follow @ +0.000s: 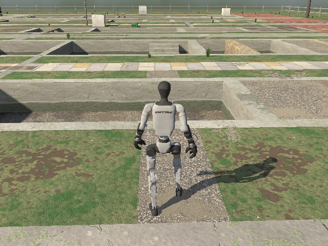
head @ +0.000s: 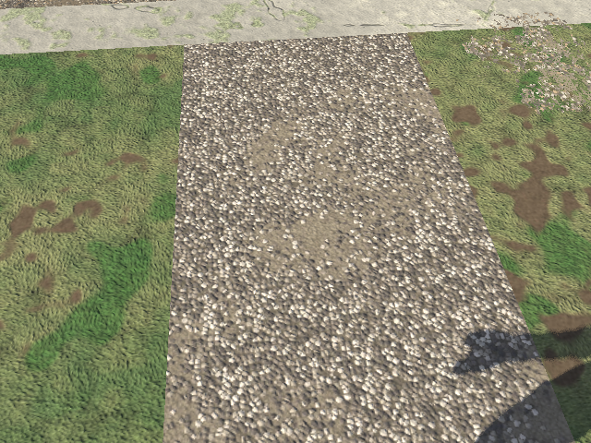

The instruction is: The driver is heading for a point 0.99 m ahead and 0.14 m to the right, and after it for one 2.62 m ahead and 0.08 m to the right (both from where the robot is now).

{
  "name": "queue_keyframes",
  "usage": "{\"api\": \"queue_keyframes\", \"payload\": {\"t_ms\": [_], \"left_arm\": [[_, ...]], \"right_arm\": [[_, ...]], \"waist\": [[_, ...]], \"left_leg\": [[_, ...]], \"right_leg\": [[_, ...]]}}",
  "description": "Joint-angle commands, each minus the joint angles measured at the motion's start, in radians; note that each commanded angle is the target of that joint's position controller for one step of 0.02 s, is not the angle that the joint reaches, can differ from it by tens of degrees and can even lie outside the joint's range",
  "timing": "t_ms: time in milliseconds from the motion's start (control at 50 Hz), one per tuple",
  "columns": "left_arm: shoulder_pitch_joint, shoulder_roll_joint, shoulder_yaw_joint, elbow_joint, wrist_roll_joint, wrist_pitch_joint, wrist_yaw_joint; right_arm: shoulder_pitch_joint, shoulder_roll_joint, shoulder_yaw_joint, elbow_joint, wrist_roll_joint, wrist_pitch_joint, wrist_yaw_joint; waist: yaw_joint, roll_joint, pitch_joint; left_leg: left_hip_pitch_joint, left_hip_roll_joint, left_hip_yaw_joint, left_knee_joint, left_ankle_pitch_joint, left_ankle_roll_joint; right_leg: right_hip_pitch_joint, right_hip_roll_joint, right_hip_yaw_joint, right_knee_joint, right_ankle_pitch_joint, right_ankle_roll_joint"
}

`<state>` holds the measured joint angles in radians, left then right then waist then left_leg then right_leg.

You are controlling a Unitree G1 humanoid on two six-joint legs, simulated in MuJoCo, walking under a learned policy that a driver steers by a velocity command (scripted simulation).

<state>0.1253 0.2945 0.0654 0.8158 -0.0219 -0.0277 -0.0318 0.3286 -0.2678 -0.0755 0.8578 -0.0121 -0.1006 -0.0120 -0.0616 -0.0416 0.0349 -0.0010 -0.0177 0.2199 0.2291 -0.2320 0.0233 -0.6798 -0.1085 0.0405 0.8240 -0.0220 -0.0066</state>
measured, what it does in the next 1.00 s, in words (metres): walks ahead, turning right: right foot, then left foot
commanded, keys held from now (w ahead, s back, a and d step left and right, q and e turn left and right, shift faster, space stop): w+e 0.46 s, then w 0.40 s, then w+q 0.14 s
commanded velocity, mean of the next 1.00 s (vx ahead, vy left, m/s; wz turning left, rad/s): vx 0.50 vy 0.00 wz -0.36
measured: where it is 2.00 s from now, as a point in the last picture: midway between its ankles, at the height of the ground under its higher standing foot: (357, 213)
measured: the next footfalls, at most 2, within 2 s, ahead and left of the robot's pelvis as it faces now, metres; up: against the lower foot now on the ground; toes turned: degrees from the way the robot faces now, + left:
right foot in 0.18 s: +0.26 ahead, -0.14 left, +0.00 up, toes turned -10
left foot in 0.68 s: +0.60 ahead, -0.02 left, +0.00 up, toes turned -22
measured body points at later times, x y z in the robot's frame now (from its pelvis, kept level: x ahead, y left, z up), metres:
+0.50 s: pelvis +0.28 -0.07 +0.00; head +0.30 -0.10 +0.45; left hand +0.41 +0.19 -0.10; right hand +0.41 -0.38 -0.08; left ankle +0.49 +0.08 -0.68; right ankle +0.22 -0.13 -0.74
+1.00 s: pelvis +0.56 -0.11 +0.00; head +0.59 -0.12 +0.45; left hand +0.83 +0.05 -0.09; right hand +0.48 -0.37 -0.12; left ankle +0.56 -0.01 -0.74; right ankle +0.63 -0.32 -0.69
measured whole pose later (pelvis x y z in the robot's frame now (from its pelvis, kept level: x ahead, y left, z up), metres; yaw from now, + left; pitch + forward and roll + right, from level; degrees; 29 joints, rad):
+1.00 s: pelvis +0.56 -0.11 +0.00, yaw -21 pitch +2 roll +1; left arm 0.12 0.28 0.05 0.71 0.00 -0.07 -0.01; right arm 0.38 -0.26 -0.05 0.82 0.01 -0.09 0.01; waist -0.08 -0.04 0.03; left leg -0.11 -0.07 -0.01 0.26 -0.19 0.05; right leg -0.63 -0.09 0.07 0.75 -0.11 0.02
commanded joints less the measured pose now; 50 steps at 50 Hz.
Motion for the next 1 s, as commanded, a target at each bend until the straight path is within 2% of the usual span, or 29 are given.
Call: {"api": "queue_keyframes", "payload": {"t_ms": [20,80,120,140,160,180,200,220,240,260,280,300,320,380,500,600,640,660,680,700,720,740,760,780,800,820,860,920,1000], "left_arm": [[-0.099,0.015,-0.009,-0.092,0.004,-0.01,-0.021],[-0.154,0.029,-0.007,-0.133,0.001,-0.009,-0.035],[-0.127,0.055,0.007,-0.146,-0.002,-0.006,-0.039],[-0.061,0.079,0.022,-0.137,-0.005,-0.003,-0.037],[0.072,0.12,0.048,-0.106,-0.01,-0.001,-0.031],[0.245,0.193,0.087,-0.059,-0.01,0.006,-0.013],[0.278,0.316,0.112,-0.051,-0.015,0.011,0.006],[0.276,0.298,0.094,-0.096,0.0,-0.008,-0.001],[0.256,0.218,0.072,-0.089,0.006,-0.024,-0.008],[0.212,0.18,0.062,-0.089,0.0,-0.036,-0.008],[0.135,0.142,0.051,-0.102,-0.002,-0.041,-0.006],[0.083,0.108,0.04,-0.12,0.006,-0.043,-0.003],[0.065,0.104,0.037,-0.133,0.014,-0.043,0.001],[0.101,0.136,0.046,-0.125,0.007,-0.048,0.019],[0.191,0.143,0.046,-0.101,-0.001,-0.032,0.046],[0.27,0.136,0.039,-0.061,0.002,-0.024,0.048],[0.26,0.146,0.043,-0.057,0.006,-0.018,0.049],[0.24,0.139,0.04,-0.062,0.006,-0.016,0.048],[0.226,0.111,0.027,-0.075,0.013,-0.017,0.045],[0.279,0.062,0.007,-0.094,0.034,-0.023,0.046],[0.4,0.017,-0.007,-0.086,-0.002,-0.037,0.042],[0.321,0.118,0.009,-0.079,-0.017,-0.042,0.041],[0.199,0.146,0.017,-0.106,-0.017,-0.044,0.038],[0.139,0.13,0.013,-0.121,-0.003,-0.047,0.038],[0.12,0.116,0.016,-0.127,0.011,-0.049,0.035],[0.137,0.099,0.015,-0.126,0.012,-0.048,0.032],[0.159,0.063,0.008,-0.118,0.01,-0.041,0.029],[0.059,0.034,-0.006,-0.159,0.028,-0.046,0.032],[-0.072,0.019,-0.015,-0.184,0.022,-0.063,0.019]], "right_arm": [[-0.041,-0.166,-0.04,-0.062,0.012,-0.005,-0.011],[-0.012,-0.185,-0.049,-0.043,0.028,0.016,-0.01],[-0.026,-0.212,-0.055,-0.047,0.034,0.03,-0.013],[-0.036,-0.226,-0.059,-0.052,0.038,0.039,-0.015],[-0.054,-0.231,-0.058,-0.058,0.043,0.049,-0.016],[-0.046,-0.212,-0.048,-0.068,0.035,0.047,-0.019],[0.017,-0.077,-0.009,-0.118,-0.008,0.028,-0.012],[-0.014,-0.081,0.007,-0.146,0.018,-0.017,-0.002],[-0.136,-0.15,-0.01,-0.176,0.059,-0.042,0.009],[-0.158,-0.146,-0.005,-0.184,0.059,-0.055,0.007],[-0.15,-0.148,-0.009,-0.167,0.031,-0.058,-0.003],[-0.132,-0.162,-0.019,-0.16,0.012,-0.049,-0.007],[-0.119,-0.163,-0.023,-0.159,0.006,-0.035,-0.005],[-0.144,-0.119,-0.014,-0.18,-0.005,-0.009,-0.005],[-0.344,-0.068,0.013,-0.237,0.008,-0.015,0.017],[-0.403,-0.105,0.005,-0.263,0.016,-0.036,0.045],[-0.35,-0.126,-0.003,-0.256,0.017,-0.041,0.044],[-0.262,-0.145,-0.016,-0.233,0.013,-0.044,0.039],[-0.129,-0.181,-0.03,-0.209,0.002,-0.047,0.034],[0.029,-0.25,-0.046,-0.194,-0.009,-0.045,0.03],[0.095,-0.267,-0.055,-0.141,0.002,-0.033,0.045],[0.075,-0.17,-0.031,-0.149,0.028,-0.03,0.047],[0.008,-0.13,-0.018,-0.157,0.028,-0.023,0.042],[-0.044,-0.121,-0.009,-0.164,0.016,-0.016,0.041],[-0.073,-0.106,-0.003,-0.163,0.009,-0.013,0.041],[-0.083,-0.099,0.002,-0.162,0.001,-0.015,0.04],[-0.077,-0.099,0.003,-0.149,0.01,-0.02,0.039],[-0.047,-0.147,-0.01,-0.129,0.023,-0.014,0.029],[0.011,-0.173,-0.018,-0.103,0.035,0.006,0.015]], "waist": [[0.002,0.07,0.062],[-0.002,0.079,0.071],[0.035,0.11,0.027],[0.077,0.129,-0.022],[0.156,0.123,-0.094],[0.233,0.08,-0.185],[0.152,-0.19,-0.239],[0.157,-0.143,-0.411],[0.194,-0.051,-0.297],[0.161,-0.017,-0.192],[0.11,0.041,-0.129],[0.072,0.027,-0.103],[0.052,0.012,-0.095],[0.047,0.024,-0.068],[0.131,-0.038,-0.029],[0.154,-0.055,-0.008],[0.12,-0.083,-0.013],[0.069,-0.08,-0.056],[0.005,-0.055,-0.173],[-0.026,0.101,-0.336],[0.018,0.396,-0.4],[-0.017,0.24,-0.281],[-0.024,0.143,-0.145],[0.001,0.076,-0.072],[0.024,0.07,-0.033],[0.049,0.103,-0.037],[0.064,0.135,-0.05],[0.049,0.111,-0.024],[0.006,0.11,-0.01]], "left_leg": [[-0.023,0.3,-0.067,-0.107,0.279,0.139],[0.077,0.324,-0.034,-0.043,0.376,0.12],[0.108,0.325,-0.005,0.07,0.679,0.1],[0.108,0.317,0.008,0.18,0.844,0.087],[0.065,0.287,0.033,0.364,0.914,0.063],[-0.114,0.247,0.042,0.626,0.757,0.018],[-0.559,0.09,0.015,1.0,-0.105,-0.057],[-0.733,-0.025,-0.259,1.183,-0.397,-0.058],[-0.839,0.029,-0.317,1.189,-0.309,-0.034],[-0.836,0.073,-0.31,1.112,-0.218,-0.012],[-0.769,0.114,-0.31,1.023,-0.152,-0.013],[-0.689,0.138,-0.316,0.957,-0.109,-0.018],[-0.636,0.145,-0.317,0.926,-0.085,-0.027],[-0.614,0.133,-0.286,0.792,-0.017,-0.069],[-0.538,0.055,-0.253,0.373,0.339,-0.09],[-0.548,0.045,-0.268,0.262,0.279,-0.034],[-0.495,0.034,-0.251,0.242,0.186,0.002],[-0.376,0.011,-0.224,0.202,0.19,0.031],[-0.152,0.072,-0.272,0.237,0.236,0.084],[0.165,0.254,-0.509,0.278,0.26,0.176],[0.381,0.417,-0.948,0.128,0.0,0.309],[0.319,0.396,-0.959,0.075,-0.216,0.267],[0.185,0.357,-0.803,0.057,-0.193,0.226],[0.055,0.315,-0.698,0.031,-0.074,0.212],[-0.027,0.279,-0.631,0.007,0.022,0.209],[-0.074,0.253,-0.581,-0.013,0.089,0.201],[-0.113,0.23,-0.506,-0.044,0.184,0.21],[-0.144,0.217,-0.454,-0.078,0.276,0.228],[-0.177,0.17,-0.384,-0.064,0.273,0.19]], "right_leg": [[-0.005,-0.007,-0.034,-0.106,0.05,-0.016],[-0.016,0.013,-0.074,-0.162,-0.041,-0.052],[0.08,0.068,-0.131,-0.173,-0.137,-0.088],[0.179,0.111,-0.161,-0.17,-0.186,-0.111],[0.36,0.161,-0.182,-0.219,-0.165,-0.143],[0.654,0.164,-0.113,-0.26,-0.124,-0.184],[0.978,-0.097,0.381,-0.309,-0.199,-0.333],[1.098,-0.234,0.829,-0.503,-0.379,-0.45],[1.045,-0.217,0.719,-0.558,-0.334,-0.387],[0.912,-0.177,0.579,-0.55,-0.261,-0.351],[0.763,-0.132,0.469,-0.546,-0.157,-0.315],[0.657,-0.096,0.394,-0.561,-0.062,-0.298],[0.593,-0.079,0.367,-0.582,-0.011,-0.297],[0.499,-0.047,0.28,-0.609,0.128,-0.299],[0.449,0.027,0.192,-0.591,0.012,-0.214],[0.61,-0.06,0.288,-0.501,0.01,-0.201],[0.657,-0.08,0.307,-0.447,0.136,-0.185],[0.66,-0.047,0.283,-0.359,0.288,-0.166],[0.595,0.005,0.24,-0.179,0.323,-0.139],[0.385,0.105,0.167,0.131,0.043,-0.093],[0.056,0.222,0.117,0.407,-0.551,-0.035],[-0.065,0.158,0.169,0.491,-0.534,-0.038],[-0.097,0.115,0.132,0.484,-0.439,-0.039],[-0.071,0.073,0.091,0.439,-0.368,-0.035],[-0.045,0.042,0.078,0.373,-0.32,-0.03],[0.007,0.019,0.071,0.332,-0.292,-0.026],[0.042,0.007,0.044,0.263,-0.28,-0.011],[0.024,0.003,0.016,0.074,-0.184,0.02],[0.13,0.058,-0.005,-0.197,0.038,0.043]]}}
Keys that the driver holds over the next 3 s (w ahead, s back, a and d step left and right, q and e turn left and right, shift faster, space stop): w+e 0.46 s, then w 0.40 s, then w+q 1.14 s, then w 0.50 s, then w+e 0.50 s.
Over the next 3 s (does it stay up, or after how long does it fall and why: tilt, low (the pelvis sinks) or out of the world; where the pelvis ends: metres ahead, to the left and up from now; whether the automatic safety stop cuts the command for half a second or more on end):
stays up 1.58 -0.04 0.00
